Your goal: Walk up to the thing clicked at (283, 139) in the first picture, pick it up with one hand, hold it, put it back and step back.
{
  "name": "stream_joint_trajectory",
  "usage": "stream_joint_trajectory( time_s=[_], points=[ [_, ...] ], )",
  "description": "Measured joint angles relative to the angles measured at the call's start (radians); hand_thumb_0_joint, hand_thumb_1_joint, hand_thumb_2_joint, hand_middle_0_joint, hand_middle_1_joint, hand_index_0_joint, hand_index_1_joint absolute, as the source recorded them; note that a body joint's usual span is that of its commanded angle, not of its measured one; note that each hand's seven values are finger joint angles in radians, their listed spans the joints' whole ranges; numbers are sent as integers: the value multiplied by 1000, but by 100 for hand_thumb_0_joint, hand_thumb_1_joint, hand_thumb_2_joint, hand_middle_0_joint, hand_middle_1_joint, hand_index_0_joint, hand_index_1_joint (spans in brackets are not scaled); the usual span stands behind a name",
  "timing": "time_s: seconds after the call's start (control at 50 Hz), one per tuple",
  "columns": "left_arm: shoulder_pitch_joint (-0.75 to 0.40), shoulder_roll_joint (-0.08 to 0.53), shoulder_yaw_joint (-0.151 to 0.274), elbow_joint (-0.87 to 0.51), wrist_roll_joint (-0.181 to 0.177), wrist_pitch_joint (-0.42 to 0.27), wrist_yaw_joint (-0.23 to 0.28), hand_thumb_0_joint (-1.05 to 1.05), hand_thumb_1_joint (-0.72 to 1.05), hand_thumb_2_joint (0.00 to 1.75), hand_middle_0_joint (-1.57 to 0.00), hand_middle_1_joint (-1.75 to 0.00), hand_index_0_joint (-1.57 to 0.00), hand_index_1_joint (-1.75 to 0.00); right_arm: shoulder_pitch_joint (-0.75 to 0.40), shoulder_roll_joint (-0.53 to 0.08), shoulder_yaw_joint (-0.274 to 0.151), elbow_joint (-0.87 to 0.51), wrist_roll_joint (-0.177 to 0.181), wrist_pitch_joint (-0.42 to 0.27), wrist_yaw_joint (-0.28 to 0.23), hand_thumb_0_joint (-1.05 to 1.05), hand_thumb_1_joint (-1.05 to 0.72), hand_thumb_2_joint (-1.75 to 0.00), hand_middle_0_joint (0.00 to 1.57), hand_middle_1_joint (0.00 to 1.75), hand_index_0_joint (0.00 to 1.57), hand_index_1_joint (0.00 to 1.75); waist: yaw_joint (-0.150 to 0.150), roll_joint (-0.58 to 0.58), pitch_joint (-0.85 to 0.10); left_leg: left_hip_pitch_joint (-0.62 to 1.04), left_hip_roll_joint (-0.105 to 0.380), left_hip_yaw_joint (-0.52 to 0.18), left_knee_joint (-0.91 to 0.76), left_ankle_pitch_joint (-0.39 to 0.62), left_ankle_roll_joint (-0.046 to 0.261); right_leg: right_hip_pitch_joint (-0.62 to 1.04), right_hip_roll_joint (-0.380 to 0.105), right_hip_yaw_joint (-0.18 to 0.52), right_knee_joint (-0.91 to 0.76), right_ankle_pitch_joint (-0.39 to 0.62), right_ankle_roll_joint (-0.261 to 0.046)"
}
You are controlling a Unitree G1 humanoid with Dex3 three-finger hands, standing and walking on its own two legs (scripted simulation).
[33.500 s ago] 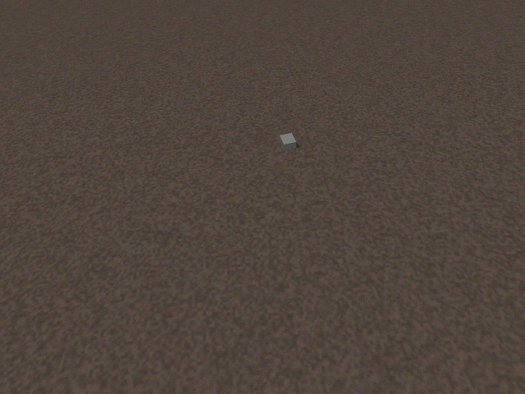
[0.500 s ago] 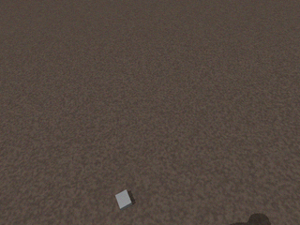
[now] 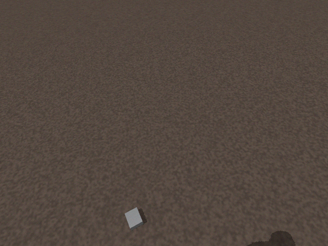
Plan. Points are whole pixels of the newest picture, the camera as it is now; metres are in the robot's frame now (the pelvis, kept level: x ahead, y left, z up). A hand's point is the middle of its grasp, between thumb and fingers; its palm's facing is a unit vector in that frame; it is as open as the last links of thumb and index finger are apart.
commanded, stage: stand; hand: left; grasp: from above
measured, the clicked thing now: (134, 218) +0.40 +0.25 -0.76
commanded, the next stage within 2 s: step back in 0.36 s
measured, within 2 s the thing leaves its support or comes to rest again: neither
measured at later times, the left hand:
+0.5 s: hand out of the picture +0.07 +0.27 -0.16, palm faces +0.02 -0.93 -0.36, open 7.3 cm
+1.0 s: hand out of the picture +0.01 +0.33 -0.18, palm faces -0.09 -0.93 -0.37, open 7.3 cm
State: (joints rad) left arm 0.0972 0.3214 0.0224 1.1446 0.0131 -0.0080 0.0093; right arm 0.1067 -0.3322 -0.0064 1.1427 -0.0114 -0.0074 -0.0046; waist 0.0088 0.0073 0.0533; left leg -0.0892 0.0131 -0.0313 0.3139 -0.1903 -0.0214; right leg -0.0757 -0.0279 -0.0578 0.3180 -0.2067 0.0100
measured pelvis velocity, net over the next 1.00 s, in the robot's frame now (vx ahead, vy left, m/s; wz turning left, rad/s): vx -0.11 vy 0.07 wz -0.05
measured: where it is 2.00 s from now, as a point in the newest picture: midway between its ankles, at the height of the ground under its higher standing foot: outside the picture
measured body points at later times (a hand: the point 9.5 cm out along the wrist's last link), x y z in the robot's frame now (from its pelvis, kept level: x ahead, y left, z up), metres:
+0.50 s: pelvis -0.03 +0.01 -0.01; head +0.02 +0.00 +0.44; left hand +0.06 +0.31 -0.14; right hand +0.07 -0.30 -0.14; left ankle -0.02 +0.13 -0.74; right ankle -0.02 -0.12 -0.75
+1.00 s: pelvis -0.11 +0.07 -0.02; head -0.03 +0.08 +0.42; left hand +0.02 +0.37 -0.16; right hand -0.03 -0.24 -0.14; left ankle -0.07 +0.14 -0.75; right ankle -0.15 -0.06 -0.71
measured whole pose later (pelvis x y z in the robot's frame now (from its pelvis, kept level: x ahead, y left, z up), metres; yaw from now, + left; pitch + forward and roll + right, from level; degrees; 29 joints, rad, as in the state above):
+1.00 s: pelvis -0.11 +0.07 -0.02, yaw -3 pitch -2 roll +0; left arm 0.09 0.38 0.06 0.89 0.01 0.07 0.02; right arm 0.12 -0.33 -0.05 0.87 -0.01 0.02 -0.02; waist -0.02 -0.04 0.23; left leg -0.30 -0.05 0.06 0.57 -0.24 0.08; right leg -0.33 0.07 0.12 0.93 -0.50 0.02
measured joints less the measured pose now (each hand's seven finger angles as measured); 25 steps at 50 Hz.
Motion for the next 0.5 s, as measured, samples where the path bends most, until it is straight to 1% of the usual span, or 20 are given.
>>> stream_joint_trajectory(
  time_s=[0.36,0.4,0.44,0.48,0.5],
  points=[
    [6,9,0,-5,-2,0,-3,0,91,90,-20,-30,-20,-30,5,-4,4,-7,1,-1,2,0,-90,-90,21,30,21,30,0,-2,-5,7,1,2,-7,6,-2,3,1,2,0,2,-2],
    [4,10,14,-22,-11,3,-5,0,91,90,-21,-30,-20,-30,-3,-9,-1,-24,5,10,8,0,-90,-90,21,30,21,30,-5,2,7,-25,3,-1,37,-8,1,-21,3,0,27,-4,-4],
    [-7,15,27,-49,-17,6,-2,0,91,90,-21,-30,-21,-30,-21,-20,-8,-52,13,18,10,0,-90,-90,21,30,21,30,-10,9,45,-72,6,-5,110,-26,9,-48,7,-4,63,-10,-7],
    [-19,22,37,-77,-16,11,0,0,91,90,-21,-30,-21,-30,-34,-32,-18,-82,17,27,11,0,-90,-90,21,30,21,30,-13,9,83,-133,-2,-6,212,-29,27,-76,2,-5,96,-14,-9],
    [-24,24,40,-91,-12,16,2,0,91,90,-21,-30,-21,-30,-37,-39,-24,-96,17,33,12,0,-90,-90,21,30,21,30,-12,7,98,-164,-14,-8,285,-78,37,-92,-4,-1,115,-17,-8]
  ],
)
